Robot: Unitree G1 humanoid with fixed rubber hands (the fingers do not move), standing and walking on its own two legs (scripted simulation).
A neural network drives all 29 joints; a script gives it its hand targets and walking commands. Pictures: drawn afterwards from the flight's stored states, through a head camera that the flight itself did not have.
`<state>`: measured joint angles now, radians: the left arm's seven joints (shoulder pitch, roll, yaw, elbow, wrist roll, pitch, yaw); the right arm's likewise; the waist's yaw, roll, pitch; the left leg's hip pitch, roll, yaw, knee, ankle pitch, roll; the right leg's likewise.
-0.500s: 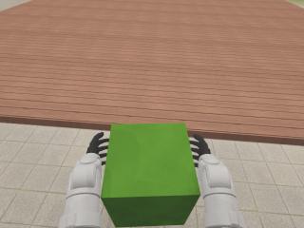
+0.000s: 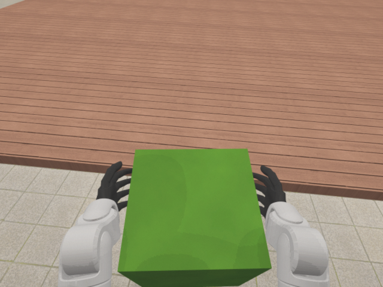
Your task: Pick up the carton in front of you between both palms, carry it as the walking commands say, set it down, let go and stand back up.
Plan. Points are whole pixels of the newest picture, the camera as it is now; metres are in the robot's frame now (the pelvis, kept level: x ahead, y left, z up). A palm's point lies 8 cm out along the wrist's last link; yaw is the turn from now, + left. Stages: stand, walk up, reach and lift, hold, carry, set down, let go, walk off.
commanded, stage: carry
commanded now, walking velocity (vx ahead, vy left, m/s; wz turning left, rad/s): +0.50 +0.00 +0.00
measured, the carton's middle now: (191, 224) +0.26 -0.01 +0.03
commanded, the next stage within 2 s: none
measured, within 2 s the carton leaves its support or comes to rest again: neither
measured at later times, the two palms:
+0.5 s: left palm (110, 121) +0.54 +0.20 +0.08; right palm (220, 124) +0.52 -0.10 +0.09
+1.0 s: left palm (134, 50) +0.95 +0.18 +0.12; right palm (211, 51) +0.97 -0.13 +0.11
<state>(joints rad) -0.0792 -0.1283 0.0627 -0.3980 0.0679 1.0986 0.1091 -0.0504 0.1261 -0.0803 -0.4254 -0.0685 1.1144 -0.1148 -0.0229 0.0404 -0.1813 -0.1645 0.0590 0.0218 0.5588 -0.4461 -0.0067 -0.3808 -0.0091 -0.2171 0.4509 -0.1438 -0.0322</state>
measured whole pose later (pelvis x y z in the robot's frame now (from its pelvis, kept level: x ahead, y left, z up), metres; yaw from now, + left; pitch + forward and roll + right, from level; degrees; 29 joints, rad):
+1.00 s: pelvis +0.61 +0.01 -0.01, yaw +2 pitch +4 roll +1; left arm -0.53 -0.12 0.26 -0.17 -0.05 1.10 0.24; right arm -0.53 0.09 -0.27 -0.19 0.04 1.14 -0.28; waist 0.06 0.03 0.03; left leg -0.42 0.04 0.01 1.28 -0.40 0.05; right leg -0.48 -0.02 -0.20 0.62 -0.21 -0.11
